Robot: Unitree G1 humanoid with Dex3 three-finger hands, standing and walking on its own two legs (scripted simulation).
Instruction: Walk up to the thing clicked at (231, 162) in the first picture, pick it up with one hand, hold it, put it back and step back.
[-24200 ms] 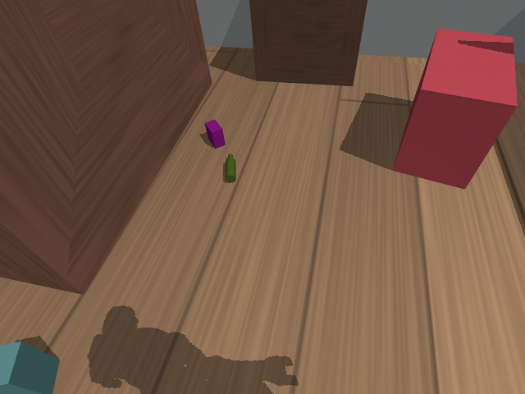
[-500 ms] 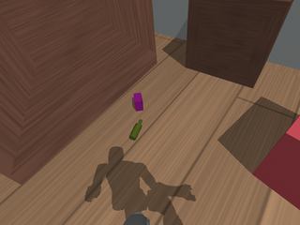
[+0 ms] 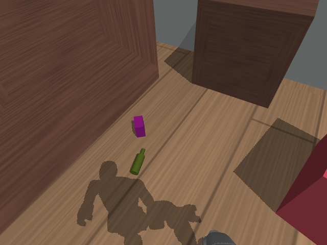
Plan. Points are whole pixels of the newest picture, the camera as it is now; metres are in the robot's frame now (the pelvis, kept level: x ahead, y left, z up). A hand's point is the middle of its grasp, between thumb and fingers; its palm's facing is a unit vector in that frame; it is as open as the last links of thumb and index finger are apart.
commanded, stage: walk up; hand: left
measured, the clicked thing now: (139, 160) +0.76 +0.23 -0.74
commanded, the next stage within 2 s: none
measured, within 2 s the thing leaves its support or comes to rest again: neither
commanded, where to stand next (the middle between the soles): +0.32 +0.01 m, yaw +1 degrees
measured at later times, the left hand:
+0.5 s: hand (74, 239) +0.18 +0.29 -0.14, palm faces +0.01 -0.92 -0.38, open 7.4 cm
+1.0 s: hand (85, 209) +0.26 +0.28 -0.16, palm faces -0.05 -0.92 -0.39, open 7.4 cm
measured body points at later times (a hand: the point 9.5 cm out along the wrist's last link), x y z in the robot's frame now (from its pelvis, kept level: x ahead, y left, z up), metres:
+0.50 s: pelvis +0.15 +0.01 -0.01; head +0.15 +0.01 +0.44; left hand +0.18 +0.34 -0.12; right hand +0.22 -0.32 -0.11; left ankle +0.25 +0.14 -0.73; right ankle +0.13 -0.14 -0.74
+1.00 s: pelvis +0.20 +0.02 -0.02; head +0.23 +0.01 +0.43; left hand +0.26 +0.33 -0.13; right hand +0.29 -0.29 -0.14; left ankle +0.25 +0.13 -0.73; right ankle +0.24 -0.12 -0.74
